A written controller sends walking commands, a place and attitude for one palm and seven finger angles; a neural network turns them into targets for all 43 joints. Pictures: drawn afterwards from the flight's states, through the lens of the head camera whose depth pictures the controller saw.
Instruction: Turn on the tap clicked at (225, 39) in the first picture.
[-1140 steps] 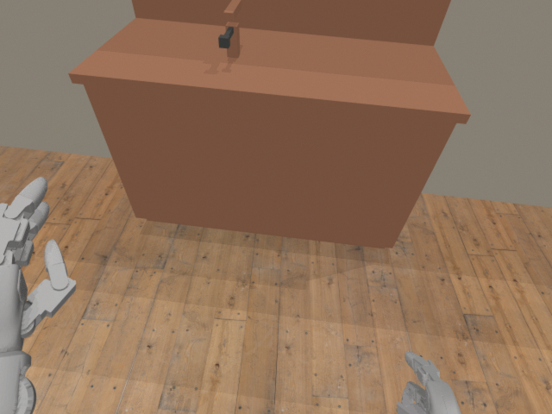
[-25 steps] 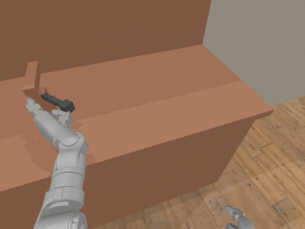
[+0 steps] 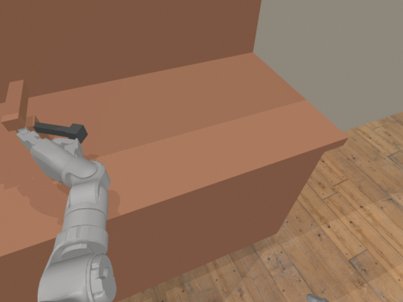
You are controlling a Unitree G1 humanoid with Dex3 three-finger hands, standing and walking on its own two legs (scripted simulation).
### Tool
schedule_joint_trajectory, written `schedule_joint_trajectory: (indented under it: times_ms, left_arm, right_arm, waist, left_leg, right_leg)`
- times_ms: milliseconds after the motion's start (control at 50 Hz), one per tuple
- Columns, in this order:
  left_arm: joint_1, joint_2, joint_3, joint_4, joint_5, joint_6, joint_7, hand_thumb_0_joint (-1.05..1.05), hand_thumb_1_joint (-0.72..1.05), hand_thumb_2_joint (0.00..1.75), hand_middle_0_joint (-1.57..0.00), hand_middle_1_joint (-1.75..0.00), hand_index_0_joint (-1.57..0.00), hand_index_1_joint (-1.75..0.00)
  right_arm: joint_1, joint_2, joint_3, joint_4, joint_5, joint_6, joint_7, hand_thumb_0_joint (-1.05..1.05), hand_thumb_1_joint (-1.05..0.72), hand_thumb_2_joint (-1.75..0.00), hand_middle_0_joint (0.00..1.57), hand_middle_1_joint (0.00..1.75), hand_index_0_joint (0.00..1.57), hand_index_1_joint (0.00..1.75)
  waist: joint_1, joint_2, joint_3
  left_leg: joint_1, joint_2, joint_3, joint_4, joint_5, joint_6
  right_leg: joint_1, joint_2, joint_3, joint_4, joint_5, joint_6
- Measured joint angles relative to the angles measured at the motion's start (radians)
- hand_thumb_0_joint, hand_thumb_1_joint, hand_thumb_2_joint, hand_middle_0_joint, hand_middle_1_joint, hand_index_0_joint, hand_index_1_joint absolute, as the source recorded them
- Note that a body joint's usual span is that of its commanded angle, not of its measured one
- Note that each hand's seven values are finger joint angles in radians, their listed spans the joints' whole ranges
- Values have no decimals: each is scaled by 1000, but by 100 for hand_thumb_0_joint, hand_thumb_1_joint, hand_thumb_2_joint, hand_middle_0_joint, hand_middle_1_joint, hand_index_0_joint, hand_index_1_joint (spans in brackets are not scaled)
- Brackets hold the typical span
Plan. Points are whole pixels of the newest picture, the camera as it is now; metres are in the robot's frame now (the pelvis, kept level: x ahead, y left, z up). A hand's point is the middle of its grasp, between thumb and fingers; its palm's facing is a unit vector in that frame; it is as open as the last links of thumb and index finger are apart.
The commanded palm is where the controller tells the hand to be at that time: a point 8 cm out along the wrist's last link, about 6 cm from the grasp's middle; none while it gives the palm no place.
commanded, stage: push the lever round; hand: left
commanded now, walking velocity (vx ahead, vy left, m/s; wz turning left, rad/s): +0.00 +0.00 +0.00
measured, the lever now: (77, 133) +0.43 +0.27 +0.12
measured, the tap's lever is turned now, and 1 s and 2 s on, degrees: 57 66 68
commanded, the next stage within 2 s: lift the hand up off the lever in 0.92 s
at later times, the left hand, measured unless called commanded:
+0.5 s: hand (83, 138) +0.42 +0.26 +0.11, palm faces +0.88 -0.46 -0.09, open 8.1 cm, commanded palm +0.38 +0.27 +0.11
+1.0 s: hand (84, 137) +0.42 +0.26 +0.11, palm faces +0.88 -0.46 -0.09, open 8.3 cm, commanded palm +0.39 +0.28 +0.11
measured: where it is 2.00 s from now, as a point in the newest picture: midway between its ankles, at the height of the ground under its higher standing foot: outside the picture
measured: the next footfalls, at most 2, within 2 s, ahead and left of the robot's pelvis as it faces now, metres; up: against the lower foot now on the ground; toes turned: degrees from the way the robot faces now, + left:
none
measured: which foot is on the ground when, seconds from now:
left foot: down 0.00-1.00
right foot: down 0.00-1.00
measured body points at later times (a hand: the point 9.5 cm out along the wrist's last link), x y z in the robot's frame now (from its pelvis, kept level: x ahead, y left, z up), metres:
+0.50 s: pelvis -0.01 -0.01 +0.00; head +0.02 -0.01 +0.45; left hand +0.37 +0.28 +0.11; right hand +0.10 -0.26 -0.13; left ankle +0.03 +0.12 -0.71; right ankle -0.02 -0.08 -0.71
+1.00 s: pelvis -0.03 -0.03 -0.01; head +0.00 -0.03 +0.44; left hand +0.37 +0.28 +0.11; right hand +0.02 -0.29 -0.14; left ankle +0.03 +0.12 -0.71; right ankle -0.02 -0.08 -0.71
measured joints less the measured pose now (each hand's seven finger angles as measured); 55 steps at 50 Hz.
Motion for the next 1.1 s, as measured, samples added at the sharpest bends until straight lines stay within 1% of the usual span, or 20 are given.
schedule_joint_trajectory:
  times_ms: [100, 280, 420, 640, 760, 960, 1100]
  left_arm:
    - [-5, -2, 0, 14, -4, -9, 1, 3, 91, 90, -16, -15, -14, -15]
    - [-59, 1, 10, 80, 17, -27, 24, 2, 93, 91, -16, -15, -9, -14]
    - [-101, 18, 34, 147, 32, -45, 31, 2, 93, 91, -15, -15, -5, -12]
    - [-157, 67, 77, 245, 48, -75, 32, 2, 93, 91, -13, -14, -3, -11]
    - [-186, 101, 96, 297, 53, -97, 31, 1, 93, 91, -13, -15, -2, -10]
    - [-229, 169, 134, 381, 59, -119, 10, 2, 92, 90, -12, -15, -2, -10]
    - [-255, 208, 152, 414, 54, -125, -8, 2, 91, 90, -12, -14, -2, -10]
  right_arm:
    - [3, 3, 3, -1, 4, 4, -2, 1, -91, -90, 20, 30, 20, 30]
    - [-15, 13, 13, -3, 1, 6, -8, 1, -91, -90, 20, 30, 20, 30]
    - [-14, 20, 18, -3, -2, 12, -13, 1, -91, -90, 20, 30, 20, 30]
    - [17, 8, 16, 3, -6, 15, -16, 1, -91, -90, 20, 30, 20, 30]
    - [35, 1, 18, 10, -6, 12, -19, 1, -91, -90, 20, 30, 20, 30]
    - [57, -4, 27, 9, -3, 7, -26, 1, -91, -90, 20, 30, 20, 30]
    - [68, -7, 30, 10, -5, -7, -23, 1, -91, -90, 20, 30, 20, 30]
  waist:
    - [1, -3, 0]
    - [1, -5, 7]
    - [-8, -10, 1]
    - [-30, -11, 0]
    - [-43, -12, 3]
    - [-69, -15, 2]
    - [-80, -15, 3]
  left_leg:
    - [10, -2, 0, -6, -1, 0]
    - [1, -4, -5, -13, 8, -2]
    - [-10, -1, -7, -11, 12, -5]
    - [-39, 6, -11, 1, 18, -5]
    - [-60, 10, -13, 9, 22, 3]
    - [-93, 21, -17, 23, 28, 17]
    - [-121, 28, -23, 36, 33, 20]
  right_leg:
    - [9, -1, 0, -4, -2, 1]
    - [-1, -3, -5, -5, 2, -2]
    - [-15, -1, -7, 3, 2, -7]
    - [-48, 6, -12, 23, 6, -18]
    - [-70, 11, -15, 33, 10, -23]
    - [-106, 22, -19, 49, 20, -33]
    - [-135, 31, -25, 61, 27, -40]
